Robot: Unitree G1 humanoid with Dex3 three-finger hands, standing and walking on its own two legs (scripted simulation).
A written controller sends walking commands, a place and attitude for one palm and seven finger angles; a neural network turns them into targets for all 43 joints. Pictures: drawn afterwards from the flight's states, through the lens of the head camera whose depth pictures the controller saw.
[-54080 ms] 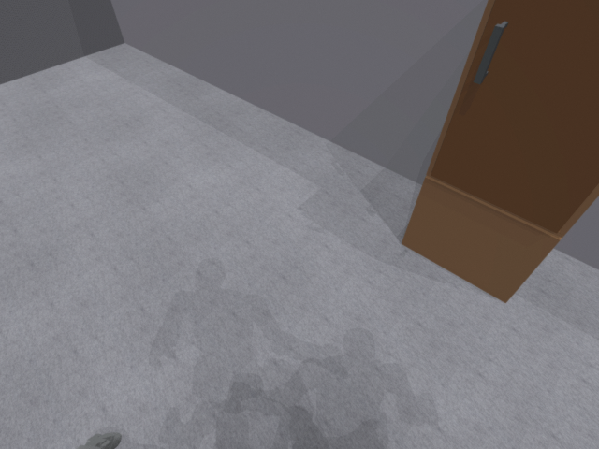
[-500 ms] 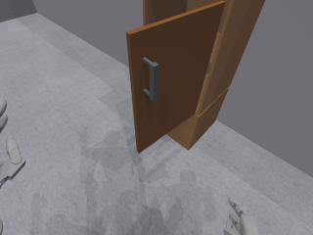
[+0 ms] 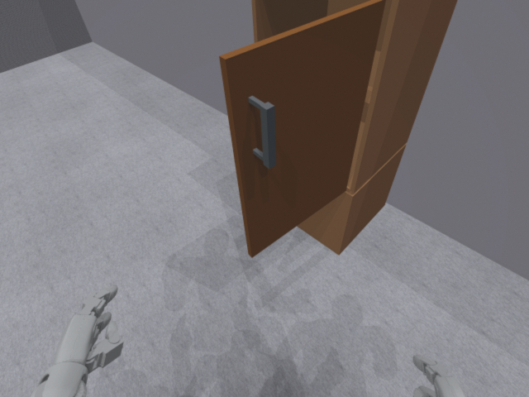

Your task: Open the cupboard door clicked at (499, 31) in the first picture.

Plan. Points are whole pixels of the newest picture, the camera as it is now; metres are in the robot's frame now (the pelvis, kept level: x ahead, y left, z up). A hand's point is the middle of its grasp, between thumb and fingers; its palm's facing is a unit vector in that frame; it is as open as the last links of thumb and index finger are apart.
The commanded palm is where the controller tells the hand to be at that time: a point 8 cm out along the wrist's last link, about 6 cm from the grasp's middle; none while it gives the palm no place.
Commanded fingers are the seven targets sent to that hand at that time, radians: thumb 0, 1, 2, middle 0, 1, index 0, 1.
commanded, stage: let the arm hang, fingers relaxed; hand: left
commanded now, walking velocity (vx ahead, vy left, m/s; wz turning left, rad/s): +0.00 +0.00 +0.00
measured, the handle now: (262, 133) +0.56 +0.04 +0.10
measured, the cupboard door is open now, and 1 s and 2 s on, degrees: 83 83 83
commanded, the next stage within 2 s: look to check the result in 0.96 s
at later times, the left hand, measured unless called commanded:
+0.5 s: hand out of the picture -0.08 +0.18 -0.15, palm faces +0.05 -0.96 -0.27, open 7.3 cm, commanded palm none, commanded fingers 0.00 0.90 0.90 -0.20 -0.30 -0.20 -0.30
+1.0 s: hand out of the picture +0.01 +0.12 -0.17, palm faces +0.07 -0.98 -0.16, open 7.3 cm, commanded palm none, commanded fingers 0.00 0.90 0.90 -0.20 -0.30 -0.20 -0.30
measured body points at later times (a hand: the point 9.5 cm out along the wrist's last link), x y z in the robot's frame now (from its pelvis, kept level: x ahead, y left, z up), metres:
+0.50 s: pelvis +0.01 -0.01 +0.01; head +0.02 -0.03 +0.46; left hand -0.08 +0.23 -0.13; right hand -0.01 -0.22 -0.16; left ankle +0.08 +0.08 -0.73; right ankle -0.02 -0.11 -0.73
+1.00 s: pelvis +0.03 -0.03 +0.01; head +0.04 -0.03 +0.46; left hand +0.01 +0.17 -0.15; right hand +0.02 -0.23 -0.16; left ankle +0.08 +0.08 -0.73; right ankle -0.02 -0.11 -0.73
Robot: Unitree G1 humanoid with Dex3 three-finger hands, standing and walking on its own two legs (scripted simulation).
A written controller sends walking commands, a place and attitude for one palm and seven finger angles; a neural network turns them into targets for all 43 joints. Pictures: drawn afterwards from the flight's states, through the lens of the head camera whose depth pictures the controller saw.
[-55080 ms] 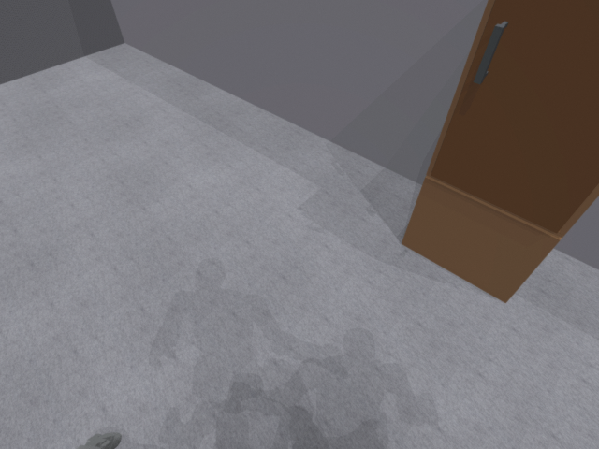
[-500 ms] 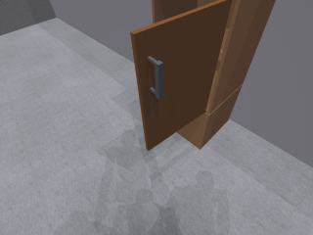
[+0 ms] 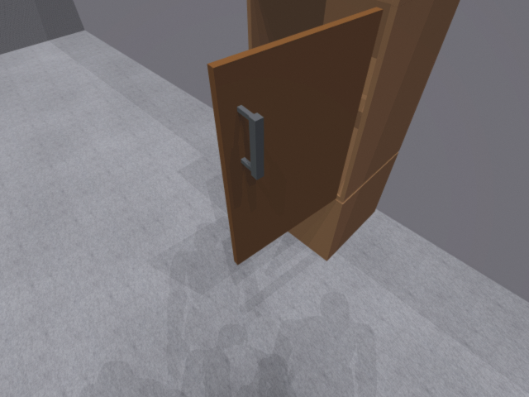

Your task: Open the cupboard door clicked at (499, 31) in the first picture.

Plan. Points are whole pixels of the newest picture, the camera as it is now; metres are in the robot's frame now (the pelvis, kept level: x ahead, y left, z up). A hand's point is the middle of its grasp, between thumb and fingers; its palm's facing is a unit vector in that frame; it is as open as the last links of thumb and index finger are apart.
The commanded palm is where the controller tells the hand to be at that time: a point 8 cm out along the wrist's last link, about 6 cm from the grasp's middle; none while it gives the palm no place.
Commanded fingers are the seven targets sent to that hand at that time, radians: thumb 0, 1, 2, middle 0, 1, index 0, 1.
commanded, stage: look to check the result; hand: left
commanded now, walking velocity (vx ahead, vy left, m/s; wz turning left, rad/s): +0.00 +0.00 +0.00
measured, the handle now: (250, 143) +0.53 +0.06 +0.09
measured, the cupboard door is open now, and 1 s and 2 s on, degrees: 83 83 83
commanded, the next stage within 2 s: stand and wait in 0.54 s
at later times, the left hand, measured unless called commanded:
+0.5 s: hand out of the picture -0.02 +0.14 -0.18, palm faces +0.06 -0.98 -0.17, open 7.4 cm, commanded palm none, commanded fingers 0.00 0.90 0.90 -0.20 -0.30 -0.20 -0.30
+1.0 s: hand out of the picture -0.01 +0.15 -0.18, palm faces +0.05 -0.98 -0.18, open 7.4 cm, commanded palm none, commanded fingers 0.00 0.90 0.90 -0.20 -0.30 -0.20 -0.30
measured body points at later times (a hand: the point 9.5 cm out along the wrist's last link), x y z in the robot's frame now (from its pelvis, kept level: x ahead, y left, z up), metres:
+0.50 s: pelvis +0.02 -0.01 +0.00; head +0.03 -0.02 +0.45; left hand -0.02 +0.19 -0.16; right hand +0.01 -0.23 -0.17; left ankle +0.05 +0.11 -0.74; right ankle -0.05 -0.09 -0.74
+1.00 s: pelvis +0.02 -0.01 +0.00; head +0.03 -0.01 +0.45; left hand -0.01 +0.20 -0.16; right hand +0.01 -0.22 -0.16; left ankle +0.05 +0.11 -0.74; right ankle -0.05 -0.09 -0.74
